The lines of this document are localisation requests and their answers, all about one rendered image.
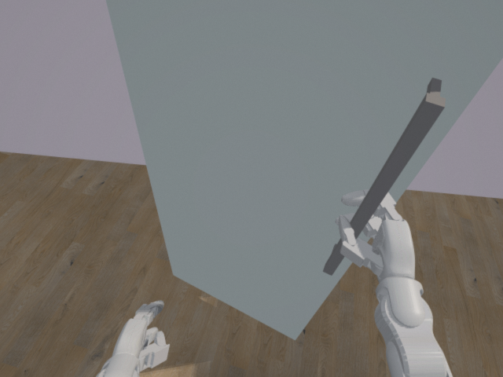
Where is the robot right forearm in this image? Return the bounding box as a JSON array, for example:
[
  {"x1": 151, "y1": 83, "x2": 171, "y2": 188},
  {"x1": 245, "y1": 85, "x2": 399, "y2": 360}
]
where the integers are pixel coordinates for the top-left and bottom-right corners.
[{"x1": 374, "y1": 276, "x2": 453, "y2": 377}]

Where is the fridge door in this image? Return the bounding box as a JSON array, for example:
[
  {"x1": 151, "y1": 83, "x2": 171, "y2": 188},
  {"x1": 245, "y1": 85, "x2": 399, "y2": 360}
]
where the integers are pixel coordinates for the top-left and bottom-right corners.
[{"x1": 106, "y1": 0, "x2": 503, "y2": 340}]

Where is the robot left hand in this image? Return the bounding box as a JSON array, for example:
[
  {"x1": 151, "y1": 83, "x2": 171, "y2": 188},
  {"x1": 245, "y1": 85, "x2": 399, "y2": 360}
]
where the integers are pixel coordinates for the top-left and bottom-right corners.
[{"x1": 112, "y1": 300, "x2": 170, "y2": 372}]

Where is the robot left forearm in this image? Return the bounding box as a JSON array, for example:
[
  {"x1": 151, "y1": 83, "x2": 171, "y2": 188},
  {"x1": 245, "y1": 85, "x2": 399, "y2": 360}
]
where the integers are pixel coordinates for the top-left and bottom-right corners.
[{"x1": 96, "y1": 353, "x2": 141, "y2": 377}]

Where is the robot right hand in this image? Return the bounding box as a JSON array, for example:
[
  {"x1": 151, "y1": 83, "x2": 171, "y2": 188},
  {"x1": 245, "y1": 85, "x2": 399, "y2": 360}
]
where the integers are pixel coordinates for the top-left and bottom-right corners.
[{"x1": 336, "y1": 189, "x2": 415, "y2": 283}]

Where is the handle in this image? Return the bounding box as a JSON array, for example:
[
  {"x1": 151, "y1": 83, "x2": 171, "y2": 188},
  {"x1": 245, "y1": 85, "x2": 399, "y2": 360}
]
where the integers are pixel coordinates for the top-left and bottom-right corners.
[{"x1": 323, "y1": 78, "x2": 446, "y2": 276}]

